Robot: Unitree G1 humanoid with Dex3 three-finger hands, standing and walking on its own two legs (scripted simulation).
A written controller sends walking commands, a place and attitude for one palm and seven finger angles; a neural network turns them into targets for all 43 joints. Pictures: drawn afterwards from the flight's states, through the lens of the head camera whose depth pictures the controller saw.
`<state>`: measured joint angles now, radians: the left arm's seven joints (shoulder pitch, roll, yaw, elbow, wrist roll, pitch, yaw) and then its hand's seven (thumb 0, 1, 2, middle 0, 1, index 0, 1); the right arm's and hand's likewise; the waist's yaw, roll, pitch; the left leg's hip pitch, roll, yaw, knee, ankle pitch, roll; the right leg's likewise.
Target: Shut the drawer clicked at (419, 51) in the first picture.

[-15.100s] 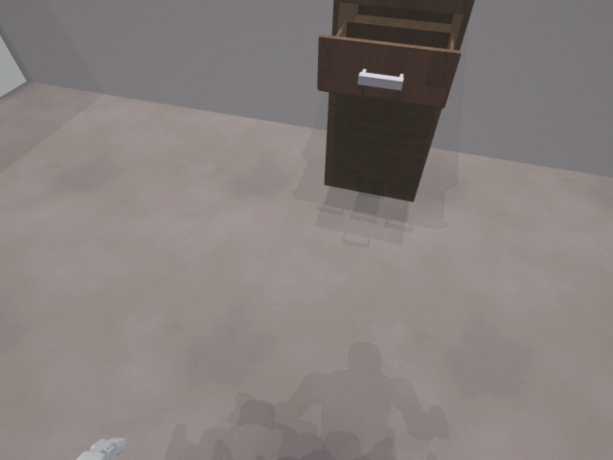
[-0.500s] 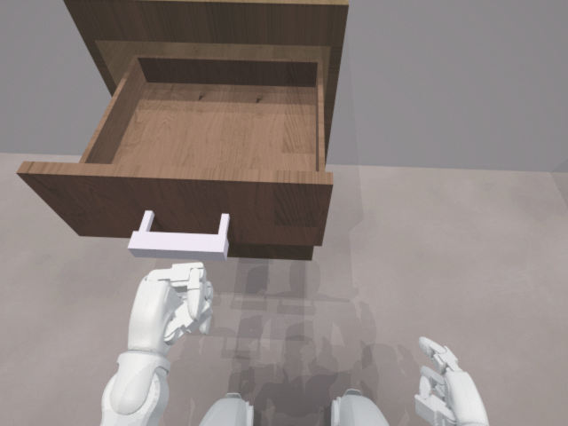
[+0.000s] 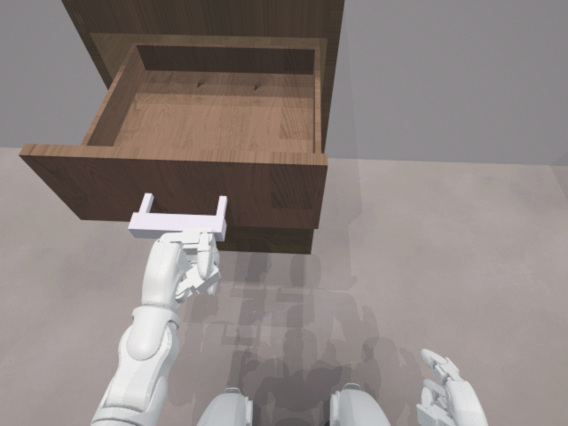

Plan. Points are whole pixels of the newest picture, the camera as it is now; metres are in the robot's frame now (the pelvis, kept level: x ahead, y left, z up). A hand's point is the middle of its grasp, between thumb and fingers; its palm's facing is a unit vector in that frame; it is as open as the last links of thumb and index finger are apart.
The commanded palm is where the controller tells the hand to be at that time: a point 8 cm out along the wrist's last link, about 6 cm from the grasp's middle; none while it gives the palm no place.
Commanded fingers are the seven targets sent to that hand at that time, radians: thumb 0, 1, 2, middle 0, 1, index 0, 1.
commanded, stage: push the drawer shut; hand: left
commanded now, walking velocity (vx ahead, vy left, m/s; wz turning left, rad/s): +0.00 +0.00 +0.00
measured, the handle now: (182, 213) +0.39 +0.16 +0.05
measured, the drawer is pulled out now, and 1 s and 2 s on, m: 0.28 0.15 0.02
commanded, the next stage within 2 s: none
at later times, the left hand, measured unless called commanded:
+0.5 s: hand (218, 228) +0.37 +0.10 +0.05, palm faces -0.08 -1.00 -0.04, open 3.0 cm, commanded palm +0.37 +0.17 +0.05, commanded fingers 0.00 0.90 0.90 -1.40 -1.60 -1.40 -1.60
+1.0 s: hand (225, 190) +0.44 +0.10 +0.05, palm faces -0.05 -1.00 -0.04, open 3.1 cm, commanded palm +0.43 +0.16 +0.05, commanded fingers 0.00 0.90 0.90 -1.40 -1.60 -1.40 -1.60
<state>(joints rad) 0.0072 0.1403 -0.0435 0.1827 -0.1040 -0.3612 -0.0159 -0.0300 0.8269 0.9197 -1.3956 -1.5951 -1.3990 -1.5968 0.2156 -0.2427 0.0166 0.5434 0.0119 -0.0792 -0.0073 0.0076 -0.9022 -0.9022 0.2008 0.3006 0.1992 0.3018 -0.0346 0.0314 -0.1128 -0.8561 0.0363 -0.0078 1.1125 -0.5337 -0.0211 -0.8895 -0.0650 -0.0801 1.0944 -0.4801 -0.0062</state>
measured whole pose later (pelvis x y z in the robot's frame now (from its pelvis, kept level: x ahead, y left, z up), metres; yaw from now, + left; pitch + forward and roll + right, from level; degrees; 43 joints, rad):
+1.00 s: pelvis -0.01 +0.01 +0.00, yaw -2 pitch +19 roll +0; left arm -0.63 0.20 0.18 0.88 -0.08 -0.48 -0.01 0.00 0.77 0.89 -1.40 -1.60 -1.40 -1.60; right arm 0.29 -0.25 0.01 0.64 -0.01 -0.04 0.01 0.00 -0.90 -0.90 0.20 0.30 0.20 0.30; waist -0.12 0.03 -0.11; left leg -0.94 0.04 0.03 1.10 -0.50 0.00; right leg -0.98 -0.05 -0.04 1.07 -0.42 0.01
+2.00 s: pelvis -0.01 +0.02 -0.02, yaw -4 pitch +28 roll -3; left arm -1.13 0.47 0.39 1.27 0.04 -0.42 -0.03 0.02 0.79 0.89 -1.39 -1.60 -1.40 -1.60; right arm 0.41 -0.26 0.05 0.63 -0.07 0.04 0.04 0.00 -0.90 -0.90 0.20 0.30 0.20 0.30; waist -0.26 0.05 -0.10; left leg -1.16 0.07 0.01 1.19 -0.52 0.00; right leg -1.18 -0.03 -0.05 1.10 -0.41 0.01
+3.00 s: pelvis -0.03 +0.02 -0.03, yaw -4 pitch +30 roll -4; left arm -1.28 0.57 0.39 1.31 0.08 -0.32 -0.02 0.03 0.77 0.89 -1.39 -1.60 -1.40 -1.60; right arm 0.45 -0.25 0.08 0.62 -0.08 0.02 0.07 0.00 -0.90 -0.90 0.20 0.30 0.20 0.30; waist -0.32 0.06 -0.08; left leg -1.27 0.08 -0.02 1.24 -0.51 0.01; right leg -1.26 -0.02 -0.07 1.12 -0.38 0.02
